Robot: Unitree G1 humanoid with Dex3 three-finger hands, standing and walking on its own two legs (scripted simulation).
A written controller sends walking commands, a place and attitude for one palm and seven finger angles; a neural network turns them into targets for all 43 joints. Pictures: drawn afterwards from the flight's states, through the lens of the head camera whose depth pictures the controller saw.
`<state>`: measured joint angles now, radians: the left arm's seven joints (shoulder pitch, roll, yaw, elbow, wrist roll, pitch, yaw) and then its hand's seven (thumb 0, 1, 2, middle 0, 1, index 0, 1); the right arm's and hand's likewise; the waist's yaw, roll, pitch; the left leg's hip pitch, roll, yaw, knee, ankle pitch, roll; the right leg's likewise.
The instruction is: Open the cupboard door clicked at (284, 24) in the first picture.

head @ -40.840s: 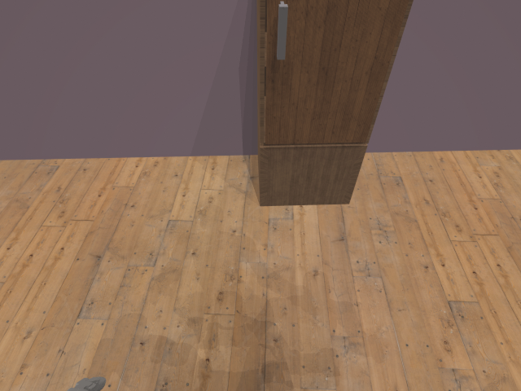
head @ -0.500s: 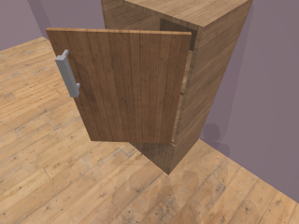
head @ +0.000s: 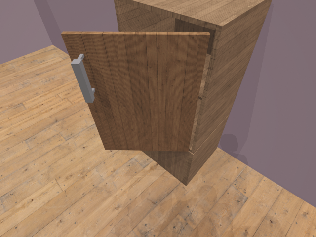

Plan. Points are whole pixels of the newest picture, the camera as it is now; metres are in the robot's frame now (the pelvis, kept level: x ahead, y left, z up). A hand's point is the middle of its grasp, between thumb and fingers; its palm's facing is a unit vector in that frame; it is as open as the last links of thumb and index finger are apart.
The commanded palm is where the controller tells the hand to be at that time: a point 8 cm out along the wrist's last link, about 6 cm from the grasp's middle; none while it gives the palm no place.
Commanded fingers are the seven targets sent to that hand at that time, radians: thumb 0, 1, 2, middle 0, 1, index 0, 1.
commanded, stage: look again from close up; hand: left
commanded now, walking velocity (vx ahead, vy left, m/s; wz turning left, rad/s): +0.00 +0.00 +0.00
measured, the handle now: (85, 78) +0.56 +0.27 +0.11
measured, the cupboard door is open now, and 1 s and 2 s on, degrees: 40 40 40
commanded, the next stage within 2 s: shuffle to correct the standing spot in 0.10 s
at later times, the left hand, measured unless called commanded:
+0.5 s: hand out of the picture +0.01 +0.19 -0.18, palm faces +0.03 -0.98 -0.19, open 7.4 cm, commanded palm none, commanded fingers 0.00 0.90 0.90 -0.20 -0.30 -0.20 -0.30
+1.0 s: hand out of the picture +0.05 +0.20 -0.18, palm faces +0.00 -0.97 -0.23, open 7.4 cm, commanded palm none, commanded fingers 0.00 0.90 0.90 -0.20 -0.30 -0.20 -0.30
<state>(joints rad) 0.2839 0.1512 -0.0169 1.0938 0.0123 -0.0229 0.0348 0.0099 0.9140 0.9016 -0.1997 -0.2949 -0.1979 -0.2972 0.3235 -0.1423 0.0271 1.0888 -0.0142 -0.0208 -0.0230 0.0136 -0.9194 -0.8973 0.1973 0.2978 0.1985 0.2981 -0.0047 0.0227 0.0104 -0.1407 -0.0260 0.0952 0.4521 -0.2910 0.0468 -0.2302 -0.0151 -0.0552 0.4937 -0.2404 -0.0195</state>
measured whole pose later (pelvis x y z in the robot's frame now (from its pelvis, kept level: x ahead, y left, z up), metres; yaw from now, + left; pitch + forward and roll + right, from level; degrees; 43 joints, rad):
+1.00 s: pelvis +0.02 +0.02 +0.00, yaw +0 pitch -1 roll +0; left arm 0.23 0.17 -0.02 1.07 0.01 -0.01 0.06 0.00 0.91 0.90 -0.20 -0.29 -0.20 -0.30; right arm 0.30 -0.16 0.01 1.06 -0.01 -0.03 -0.04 0.01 -0.91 -0.90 0.20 0.30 0.20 0.30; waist -0.01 0.00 0.04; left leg -0.13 -0.06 0.11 0.48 -0.33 0.07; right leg -0.23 -0.04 -0.04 0.55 -0.29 -0.01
